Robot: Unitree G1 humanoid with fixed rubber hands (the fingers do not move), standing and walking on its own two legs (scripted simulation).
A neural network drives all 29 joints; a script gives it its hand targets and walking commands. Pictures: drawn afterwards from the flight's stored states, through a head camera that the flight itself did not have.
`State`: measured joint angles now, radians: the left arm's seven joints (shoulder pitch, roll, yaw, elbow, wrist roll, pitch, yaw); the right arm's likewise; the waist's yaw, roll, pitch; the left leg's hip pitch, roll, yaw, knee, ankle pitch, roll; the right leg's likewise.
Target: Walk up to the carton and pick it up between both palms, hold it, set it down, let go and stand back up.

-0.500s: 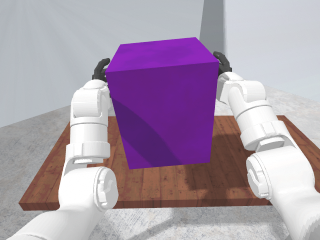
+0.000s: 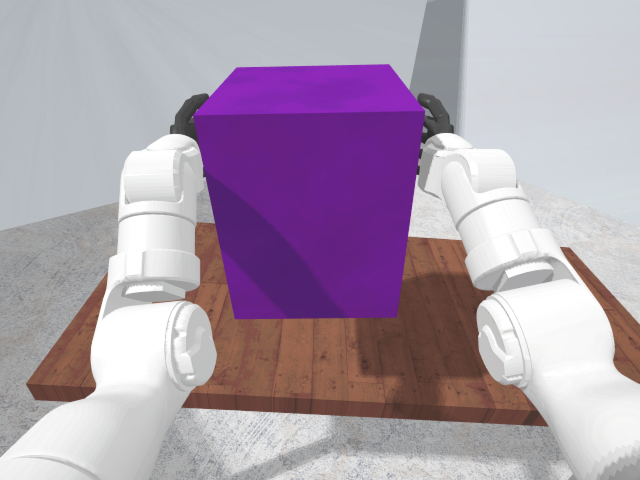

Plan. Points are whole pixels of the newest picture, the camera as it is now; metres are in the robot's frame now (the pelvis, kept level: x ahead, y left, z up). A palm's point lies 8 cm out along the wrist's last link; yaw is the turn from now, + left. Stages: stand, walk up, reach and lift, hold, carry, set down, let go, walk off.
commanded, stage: hold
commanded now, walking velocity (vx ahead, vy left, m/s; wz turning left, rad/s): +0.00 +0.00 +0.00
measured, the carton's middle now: (314, 188) +0.38 +0.02 +0.25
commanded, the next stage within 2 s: none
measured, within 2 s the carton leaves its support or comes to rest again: neither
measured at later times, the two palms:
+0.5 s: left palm (205, 160) +0.36 +0.15 +0.29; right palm (455, 170) +0.36 -0.14 +0.29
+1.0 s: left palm (196, 152) +0.37 +0.16 +0.30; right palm (448, 148) +0.36 -0.13 +0.32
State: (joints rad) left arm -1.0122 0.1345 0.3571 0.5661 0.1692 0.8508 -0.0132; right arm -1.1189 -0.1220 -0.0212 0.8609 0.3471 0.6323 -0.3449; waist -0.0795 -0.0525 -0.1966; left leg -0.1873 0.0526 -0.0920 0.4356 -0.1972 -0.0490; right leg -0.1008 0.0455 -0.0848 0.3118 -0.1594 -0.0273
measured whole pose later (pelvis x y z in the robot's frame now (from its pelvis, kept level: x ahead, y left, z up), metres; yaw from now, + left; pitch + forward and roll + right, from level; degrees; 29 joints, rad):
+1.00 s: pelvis -0.01 +0.00 +0.00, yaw -1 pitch -2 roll -2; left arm -1.06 0.11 0.37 0.59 0.19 0.82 0.02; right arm -1.17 -0.15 -0.08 0.92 0.34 0.60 -0.31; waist -0.07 -0.07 -0.19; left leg -0.22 0.06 -0.08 0.43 -0.17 -0.05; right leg -0.15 0.05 -0.07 0.32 -0.14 -0.03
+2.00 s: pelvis -0.01 +0.01 +0.00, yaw -2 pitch -5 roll -2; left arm -0.99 0.05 0.39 0.49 0.24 0.88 0.03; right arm -1.11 -0.16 -0.01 0.89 0.39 0.65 -0.30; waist -0.07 -0.02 -0.16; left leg -0.15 0.05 -0.05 0.43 -0.19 -0.04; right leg -0.09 0.04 -0.04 0.33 -0.15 -0.02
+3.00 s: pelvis +0.01 +0.02 +0.00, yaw -2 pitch -7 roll -2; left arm -0.87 0.01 0.36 0.34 0.22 0.91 0.04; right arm -1.01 -0.19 0.08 0.74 0.47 0.68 -0.33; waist -0.08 0.01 -0.16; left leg -0.09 0.04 -0.04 0.44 -0.23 -0.03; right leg -0.02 0.04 -0.03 0.31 -0.17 0.00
